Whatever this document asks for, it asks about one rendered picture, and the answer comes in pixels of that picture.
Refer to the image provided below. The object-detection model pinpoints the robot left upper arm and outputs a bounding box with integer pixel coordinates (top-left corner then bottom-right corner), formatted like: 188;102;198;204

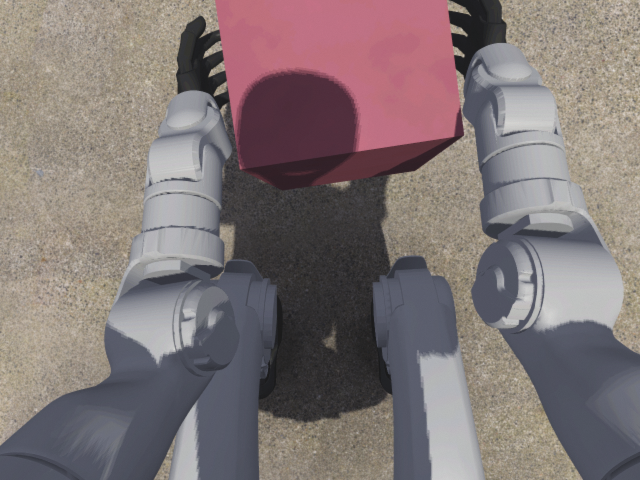
0;279;240;480

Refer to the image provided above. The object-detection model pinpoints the carton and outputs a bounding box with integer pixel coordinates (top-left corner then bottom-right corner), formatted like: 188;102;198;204
215;0;464;190

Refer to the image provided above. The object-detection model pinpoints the robot right upper arm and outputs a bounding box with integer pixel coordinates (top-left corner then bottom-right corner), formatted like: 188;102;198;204
471;235;640;480

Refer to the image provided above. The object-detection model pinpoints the right robot forearm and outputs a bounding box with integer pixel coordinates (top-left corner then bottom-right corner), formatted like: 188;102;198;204
462;43;624;310

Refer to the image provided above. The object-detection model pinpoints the right robot shin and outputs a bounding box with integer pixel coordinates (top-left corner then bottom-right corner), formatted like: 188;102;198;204
382;255;456;375

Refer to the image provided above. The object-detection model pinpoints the left robot forearm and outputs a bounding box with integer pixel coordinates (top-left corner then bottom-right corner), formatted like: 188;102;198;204
104;90;232;355

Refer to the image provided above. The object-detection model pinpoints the right robot hand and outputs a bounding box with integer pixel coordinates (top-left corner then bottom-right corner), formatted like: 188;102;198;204
448;0;507;80

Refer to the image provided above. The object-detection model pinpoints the left robot thigh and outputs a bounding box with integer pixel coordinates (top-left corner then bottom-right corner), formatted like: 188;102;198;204
168;272;277;480

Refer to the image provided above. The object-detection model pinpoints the left robot hand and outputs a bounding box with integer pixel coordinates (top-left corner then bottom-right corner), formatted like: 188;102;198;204
176;16;230;109

